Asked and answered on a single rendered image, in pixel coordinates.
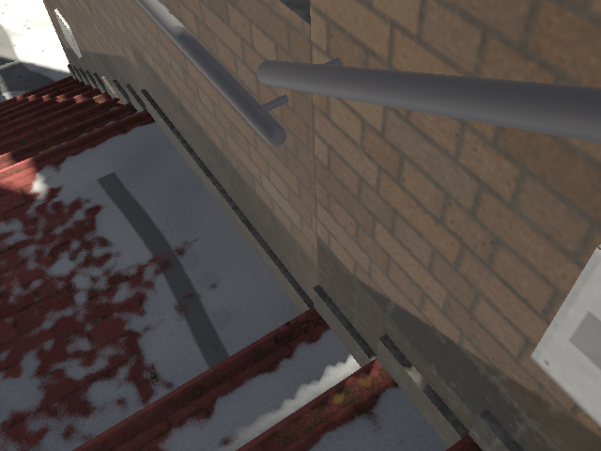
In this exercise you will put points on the stairs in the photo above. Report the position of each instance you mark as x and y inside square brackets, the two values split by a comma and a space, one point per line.
[53, 115]
[295, 389]

